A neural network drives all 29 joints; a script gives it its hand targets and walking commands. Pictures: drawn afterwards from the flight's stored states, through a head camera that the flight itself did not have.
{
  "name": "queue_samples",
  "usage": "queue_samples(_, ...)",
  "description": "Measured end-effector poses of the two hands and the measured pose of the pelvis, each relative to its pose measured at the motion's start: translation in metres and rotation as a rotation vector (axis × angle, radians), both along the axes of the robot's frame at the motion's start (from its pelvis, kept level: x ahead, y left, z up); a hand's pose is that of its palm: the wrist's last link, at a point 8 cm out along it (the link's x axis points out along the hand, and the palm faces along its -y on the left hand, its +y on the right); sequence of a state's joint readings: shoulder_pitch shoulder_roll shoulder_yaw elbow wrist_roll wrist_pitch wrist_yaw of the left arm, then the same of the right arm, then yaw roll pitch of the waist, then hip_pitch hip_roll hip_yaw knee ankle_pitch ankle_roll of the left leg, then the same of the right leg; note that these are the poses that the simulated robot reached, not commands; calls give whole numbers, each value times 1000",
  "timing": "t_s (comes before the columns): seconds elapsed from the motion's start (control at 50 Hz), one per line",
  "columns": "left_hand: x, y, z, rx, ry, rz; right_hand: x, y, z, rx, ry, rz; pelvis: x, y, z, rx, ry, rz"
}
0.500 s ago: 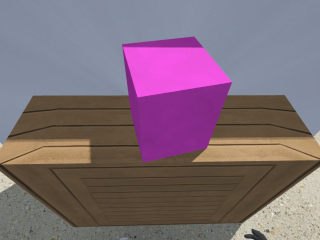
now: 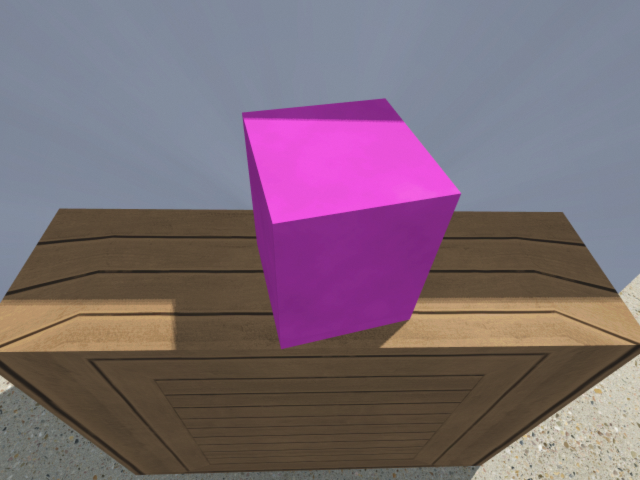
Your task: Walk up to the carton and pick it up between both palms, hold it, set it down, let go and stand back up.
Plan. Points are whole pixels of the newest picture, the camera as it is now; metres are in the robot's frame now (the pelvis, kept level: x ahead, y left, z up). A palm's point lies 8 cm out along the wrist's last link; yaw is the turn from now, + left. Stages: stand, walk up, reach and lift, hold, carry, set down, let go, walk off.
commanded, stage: walk up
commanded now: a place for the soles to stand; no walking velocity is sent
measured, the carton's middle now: (332, 224) +0.44 -0.02 +0.09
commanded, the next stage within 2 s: reach and lift in 1.30 s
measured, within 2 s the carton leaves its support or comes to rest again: neither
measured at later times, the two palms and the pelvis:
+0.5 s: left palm out of the picture +0.11 +0.25 -0.11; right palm out of the picture +0.12 -0.28 -0.10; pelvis +0.03 -0.01 +0.00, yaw +0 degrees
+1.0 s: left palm out of the picture +0.09 +0.26 -0.11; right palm out of the picture +0.09 -0.27 -0.10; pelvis +0.02 -0.01 +0.00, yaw +0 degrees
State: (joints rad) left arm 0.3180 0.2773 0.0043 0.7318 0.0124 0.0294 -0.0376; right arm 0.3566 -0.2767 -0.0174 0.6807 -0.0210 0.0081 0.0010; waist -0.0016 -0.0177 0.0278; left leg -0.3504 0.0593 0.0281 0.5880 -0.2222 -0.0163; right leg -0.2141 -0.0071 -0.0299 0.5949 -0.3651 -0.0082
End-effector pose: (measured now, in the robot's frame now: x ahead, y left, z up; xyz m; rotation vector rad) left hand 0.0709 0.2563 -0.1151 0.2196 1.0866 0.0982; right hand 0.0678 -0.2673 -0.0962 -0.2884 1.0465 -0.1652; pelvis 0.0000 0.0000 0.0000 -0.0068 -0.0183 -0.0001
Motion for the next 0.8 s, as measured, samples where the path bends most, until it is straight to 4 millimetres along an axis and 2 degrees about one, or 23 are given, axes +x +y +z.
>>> queue_samples(0.16, -3, 0, -3, 2, 59, 28, 21, 0, -1, 5, 1, 2, 22, -2, 0, 6, 11, -1)
queue_samples(0.28, 15, 2, -2, 24, 51, 12, 40, 1, -3, 9, -18, 18, 30, -4, -2, 10, 12, -7)
queue_samples(0.42, 36, -2, 4, 38, -4, 5, 50, -7, -7, 9, -30, 12, 33, -10, -4, 10, 5, -6)
queue_samples(0.58, 43, -7, 8, 34, -39, 1, 54, -7, -8, 14, -41, 15, 30, -12, -5, 15, -7, -2)
queue_samples(0.8, 31, -7, 5, 14, -35, 9, 38, -6, -6, 11, -23, 3, 22, -10, -3, 9, -21, 5)
